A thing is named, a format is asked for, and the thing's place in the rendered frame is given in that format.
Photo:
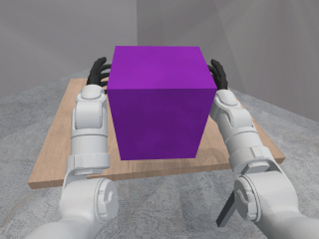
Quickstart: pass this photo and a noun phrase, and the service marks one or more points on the right robot forearm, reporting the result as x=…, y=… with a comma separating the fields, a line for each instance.
x=247, y=154

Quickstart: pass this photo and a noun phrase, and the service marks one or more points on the right robot hand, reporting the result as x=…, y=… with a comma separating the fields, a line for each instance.
x=218, y=75

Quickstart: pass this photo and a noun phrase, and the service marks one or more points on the robot left upper arm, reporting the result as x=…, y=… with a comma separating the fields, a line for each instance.
x=86, y=206

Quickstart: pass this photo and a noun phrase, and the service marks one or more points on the left robot hand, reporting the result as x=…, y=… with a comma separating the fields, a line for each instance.
x=96, y=74

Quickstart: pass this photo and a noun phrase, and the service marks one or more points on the left robot forearm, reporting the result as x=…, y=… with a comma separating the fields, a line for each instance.
x=89, y=136

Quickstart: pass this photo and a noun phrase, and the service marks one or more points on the table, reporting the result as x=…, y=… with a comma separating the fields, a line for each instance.
x=212, y=154

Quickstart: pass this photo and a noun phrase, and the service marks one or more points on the carton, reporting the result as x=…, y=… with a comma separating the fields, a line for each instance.
x=160, y=98

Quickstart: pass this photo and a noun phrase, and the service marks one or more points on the robot right upper arm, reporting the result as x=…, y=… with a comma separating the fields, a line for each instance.
x=270, y=202

